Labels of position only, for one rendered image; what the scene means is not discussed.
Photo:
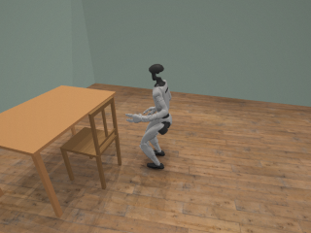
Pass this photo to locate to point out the right robot thigh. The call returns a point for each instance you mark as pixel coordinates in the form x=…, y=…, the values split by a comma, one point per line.
x=152, y=123

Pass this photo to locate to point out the robot right hand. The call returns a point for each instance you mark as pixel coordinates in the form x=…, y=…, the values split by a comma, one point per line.
x=152, y=111

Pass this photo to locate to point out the robot left upper arm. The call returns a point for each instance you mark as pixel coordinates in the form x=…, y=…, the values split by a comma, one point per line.
x=157, y=94

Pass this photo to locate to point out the robot left hand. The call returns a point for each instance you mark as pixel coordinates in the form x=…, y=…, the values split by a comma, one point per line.
x=135, y=118

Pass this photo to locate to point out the left robot forearm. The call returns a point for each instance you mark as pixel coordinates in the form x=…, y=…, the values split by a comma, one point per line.
x=157, y=115

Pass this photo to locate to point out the robot left foot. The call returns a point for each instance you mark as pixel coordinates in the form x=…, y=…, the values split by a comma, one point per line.
x=155, y=166

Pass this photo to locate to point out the chair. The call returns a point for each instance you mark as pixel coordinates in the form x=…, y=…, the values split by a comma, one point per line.
x=93, y=142

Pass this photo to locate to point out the table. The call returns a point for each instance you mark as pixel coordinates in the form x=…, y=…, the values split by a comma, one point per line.
x=31, y=126

